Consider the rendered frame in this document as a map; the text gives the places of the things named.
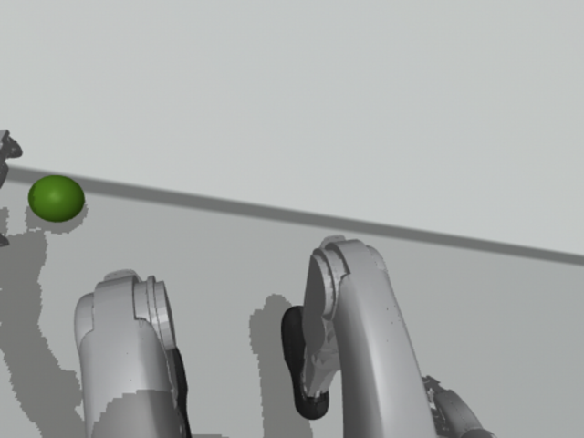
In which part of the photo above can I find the left robot foot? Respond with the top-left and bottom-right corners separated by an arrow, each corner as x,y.
172,347 -> 192,438

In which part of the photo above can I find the right robot foot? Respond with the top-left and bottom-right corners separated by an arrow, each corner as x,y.
281,306 -> 329,420

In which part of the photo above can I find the left robot hand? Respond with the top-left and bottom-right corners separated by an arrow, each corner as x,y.
0,130 -> 23,247

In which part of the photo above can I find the ball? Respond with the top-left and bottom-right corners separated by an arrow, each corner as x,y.
28,175 -> 85,223

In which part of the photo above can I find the right robot hand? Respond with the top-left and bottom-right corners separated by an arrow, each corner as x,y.
422,376 -> 484,438

